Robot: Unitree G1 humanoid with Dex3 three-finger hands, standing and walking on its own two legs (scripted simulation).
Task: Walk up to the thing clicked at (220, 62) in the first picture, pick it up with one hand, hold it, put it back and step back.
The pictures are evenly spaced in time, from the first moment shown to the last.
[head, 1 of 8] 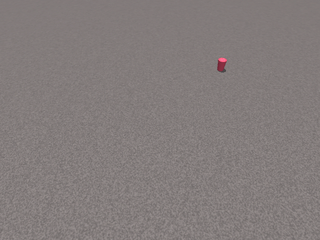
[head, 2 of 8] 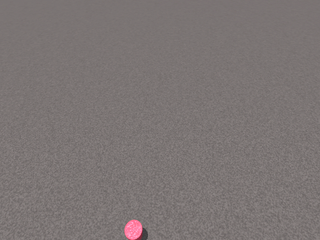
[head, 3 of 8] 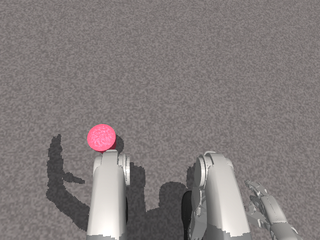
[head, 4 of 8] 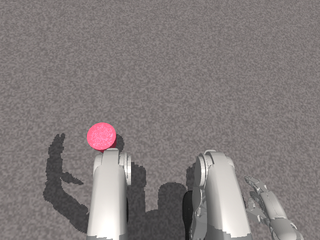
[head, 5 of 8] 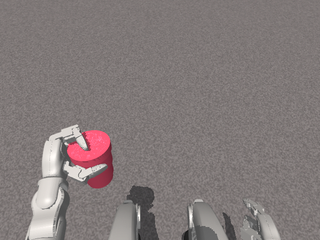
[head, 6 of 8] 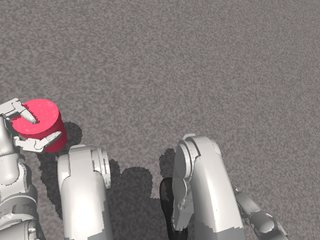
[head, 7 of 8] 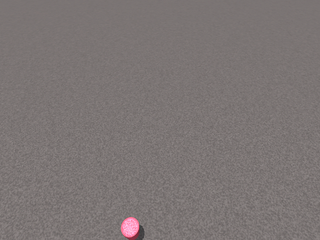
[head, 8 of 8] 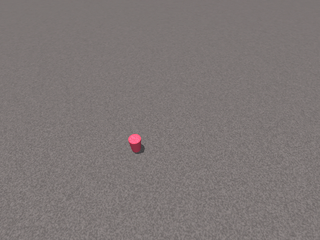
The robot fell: no
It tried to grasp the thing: yes
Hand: left
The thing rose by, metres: 0.68
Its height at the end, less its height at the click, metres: +0.00
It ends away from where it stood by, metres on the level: 0.02
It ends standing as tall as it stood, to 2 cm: yes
